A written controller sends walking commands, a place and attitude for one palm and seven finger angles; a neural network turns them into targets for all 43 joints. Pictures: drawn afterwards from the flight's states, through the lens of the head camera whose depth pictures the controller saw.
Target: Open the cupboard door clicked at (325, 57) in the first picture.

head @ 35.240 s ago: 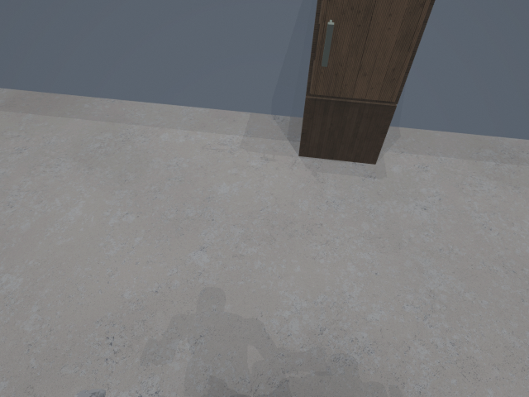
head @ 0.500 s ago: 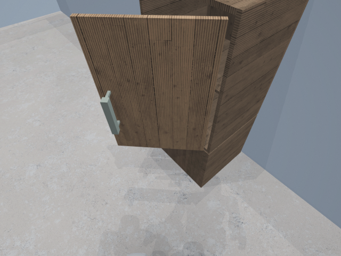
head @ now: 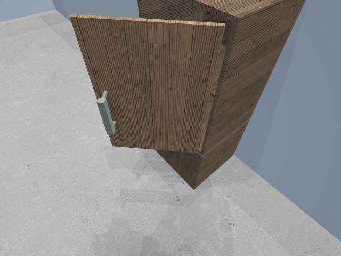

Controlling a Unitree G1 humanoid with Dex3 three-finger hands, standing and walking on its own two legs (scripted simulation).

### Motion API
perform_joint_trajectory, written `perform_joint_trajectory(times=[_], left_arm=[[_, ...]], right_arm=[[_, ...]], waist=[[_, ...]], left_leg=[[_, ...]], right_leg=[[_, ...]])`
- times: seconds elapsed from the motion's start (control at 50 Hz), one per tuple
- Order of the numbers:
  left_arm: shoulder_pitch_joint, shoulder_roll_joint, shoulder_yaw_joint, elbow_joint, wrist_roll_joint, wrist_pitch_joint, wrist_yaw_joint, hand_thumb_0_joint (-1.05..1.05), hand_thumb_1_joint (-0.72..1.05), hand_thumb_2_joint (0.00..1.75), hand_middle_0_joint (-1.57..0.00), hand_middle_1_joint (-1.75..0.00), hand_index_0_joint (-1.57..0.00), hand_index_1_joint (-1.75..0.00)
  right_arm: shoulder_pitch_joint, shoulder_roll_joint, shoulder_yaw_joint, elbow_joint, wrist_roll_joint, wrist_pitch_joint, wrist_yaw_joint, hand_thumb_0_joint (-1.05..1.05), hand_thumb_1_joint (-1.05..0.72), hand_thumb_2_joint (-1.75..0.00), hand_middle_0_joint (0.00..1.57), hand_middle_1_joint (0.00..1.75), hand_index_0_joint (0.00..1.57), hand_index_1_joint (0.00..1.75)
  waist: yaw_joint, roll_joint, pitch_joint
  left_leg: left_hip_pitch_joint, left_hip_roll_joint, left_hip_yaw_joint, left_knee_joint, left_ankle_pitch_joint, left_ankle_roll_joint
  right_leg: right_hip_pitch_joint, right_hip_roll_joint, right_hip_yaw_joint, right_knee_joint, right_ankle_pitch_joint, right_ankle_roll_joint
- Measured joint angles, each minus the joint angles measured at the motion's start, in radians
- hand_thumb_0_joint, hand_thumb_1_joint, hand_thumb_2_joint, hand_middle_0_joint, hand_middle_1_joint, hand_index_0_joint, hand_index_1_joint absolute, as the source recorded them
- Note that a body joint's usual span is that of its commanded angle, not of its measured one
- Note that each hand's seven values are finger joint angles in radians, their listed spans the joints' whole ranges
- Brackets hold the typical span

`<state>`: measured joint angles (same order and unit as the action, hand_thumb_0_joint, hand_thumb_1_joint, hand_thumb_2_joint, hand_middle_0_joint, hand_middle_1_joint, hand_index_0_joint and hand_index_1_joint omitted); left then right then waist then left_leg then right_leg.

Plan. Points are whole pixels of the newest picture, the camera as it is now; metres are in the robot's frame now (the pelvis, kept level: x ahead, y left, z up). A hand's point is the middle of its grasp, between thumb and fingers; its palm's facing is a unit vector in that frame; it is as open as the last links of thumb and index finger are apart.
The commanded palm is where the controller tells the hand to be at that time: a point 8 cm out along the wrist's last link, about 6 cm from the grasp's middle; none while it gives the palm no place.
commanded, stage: look again from close up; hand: left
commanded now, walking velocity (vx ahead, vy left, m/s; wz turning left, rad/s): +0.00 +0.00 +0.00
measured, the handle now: (108, 113) +0.60 +0.27 -0.09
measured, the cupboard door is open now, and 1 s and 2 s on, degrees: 45 45 45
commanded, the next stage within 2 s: shuffle to correct the standing spot in 0.50 s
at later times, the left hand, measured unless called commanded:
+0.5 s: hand out of the picture +0.05 +0.26 -0.16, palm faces +0.01 -0.96 -0.29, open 7.4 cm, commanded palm none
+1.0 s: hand out of the picture -0.07 +0.23 -0.19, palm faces +0.01 -0.99 -0.12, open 7.4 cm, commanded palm none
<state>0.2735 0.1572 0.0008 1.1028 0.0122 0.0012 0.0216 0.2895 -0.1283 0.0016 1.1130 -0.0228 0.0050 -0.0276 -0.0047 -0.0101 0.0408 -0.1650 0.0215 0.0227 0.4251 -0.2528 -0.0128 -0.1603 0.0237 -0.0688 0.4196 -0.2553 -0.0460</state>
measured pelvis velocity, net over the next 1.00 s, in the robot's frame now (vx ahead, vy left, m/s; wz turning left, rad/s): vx -0.01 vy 0.08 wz -0.04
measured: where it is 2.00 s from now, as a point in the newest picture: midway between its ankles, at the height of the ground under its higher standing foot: outside the picture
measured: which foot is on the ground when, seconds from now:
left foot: down 0.00-1.00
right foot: down 0.00-0.96, up 0.98-1.00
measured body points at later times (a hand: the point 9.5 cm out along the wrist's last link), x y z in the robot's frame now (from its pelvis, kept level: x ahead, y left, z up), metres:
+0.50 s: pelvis -0.03 +0.03 +0.00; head -0.05 +0.04 +0.45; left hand +0.05 +0.31 -0.14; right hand +0.07 -0.24 -0.12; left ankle -0.02 +0.13 -0.74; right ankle -0.02 -0.09 -0.74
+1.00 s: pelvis -0.01 +0.08 -0.01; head -0.01 +0.10 +0.44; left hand -0.07 +0.29 -0.18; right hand -0.06 -0.15 -0.16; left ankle -0.02 +0.13 -0.74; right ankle -0.02 -0.08 -0.73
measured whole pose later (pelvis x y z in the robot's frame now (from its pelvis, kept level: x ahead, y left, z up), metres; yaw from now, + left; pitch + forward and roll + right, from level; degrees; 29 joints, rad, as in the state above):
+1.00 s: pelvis -0.01 +0.08 -0.01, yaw -2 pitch -2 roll -1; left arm 0.43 0.14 0.01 1.10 0.03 0.03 0.01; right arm 0.40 -0.15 0.00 1.10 -0.02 -0.01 -0.01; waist 0.01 -0.03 0.01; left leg -0.20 -0.05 0.10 0.54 -0.32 0.11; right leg -0.26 -0.05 -0.02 0.66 -0.39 -0.01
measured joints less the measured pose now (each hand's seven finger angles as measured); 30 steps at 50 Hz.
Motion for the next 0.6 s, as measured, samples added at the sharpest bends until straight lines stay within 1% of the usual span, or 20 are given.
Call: perform_joint_trajectory(times=[0.06, 0.14, 0.3, 0.44, 0.6], left_arm=[[0.024, 0.002, 0.003, -0.037, 0.005, -0.020, 0.003, 0.00, 0.91, 0.89, -0.20, -0.30, -0.20, -0.30], [0.036, 0.029, 0.015, -0.067, 0.008, -0.023, 0.010, 0.00, 0.91, 0.89, -0.21, -0.30, -0.21, -0.30], [-0.022, 0.096, 0.017, -0.101, 0.006, -0.014, 0.006, 0.00, 0.91, 0.89, -0.20, -0.30, -0.20, -0.30], [-0.071, 0.135, 0.007, -0.108, 0.007, -0.009, -0.008, 0.00, 0.91, 0.89, -0.20, -0.30, -0.20, -0.30], [-0.069, 0.147, 0.000, -0.092, 0.010, -0.002, -0.015, 0.00, 0.91, 0.89, -0.20, -0.30, -0.20, -0.30]], right_arm=[[0.008, -0.029, -0.017, -0.048, 0.001, -0.023, -0.002, 0.01, -0.91, -0.90, 0.20, 0.30, 0.20, 0.30], [-0.007, -0.066, -0.031, -0.081, 0.003, -0.021, -0.005, 0.01, -0.91, -0.90, 0.20, 0.30, 0.20, 0.30], [-0.092, -0.128, -0.029, -0.112, 0.000, -0.019, 0.000, 0.01, -0.91, -0.90, 0.20, 0.29, 0.20, 0.30], [-0.135, -0.154, -0.011, -0.123, -0.003, -0.022, 0.017, 0.01, -0.91, -0.90, 0.20, 0.29, 0.20, 0.30], [-0.119, -0.157, 0.001, -0.100, -0.002, -0.019, 0.027, 0.01, -0.91, -0.90, 0.20, 0.30, 0.20, 0.30]], waist=[[-0.005, 0.020, -0.004], [-0.006, 0.019, -0.022], [0.008, 0.006, -0.037], [0.012, -0.001, -0.048], [0.012, -0.007, -0.044]], left_leg=[[-0.039, 0.000, -0.004, 0.058, -0.027, 0.006], [-0.042, -0.007, -0.002, 0.094, -0.049, 0.012], [-0.021, -0.019, 0.010, 0.091, -0.034, 0.029], [-0.016, -0.032, 0.015, 0.043, 0.013, 0.044], [-0.020, -0.050, 0.019, -0.001, 0.055, 0.059]], right_leg=[[-0.031, -0.002, -0.004, 0.044, -0.020, 0.001], [-0.036, -0.010, -0.002, 0.084, -0.043, 0.007], [-0.018, -0.022, 0.010, 0.081, -0.025, 0.024], [-0.010, -0.034, 0.014, 0.030, 0.025, 0.039], [-0.016, -0.051, 0.017, -0.007, 0.064, 0.055]])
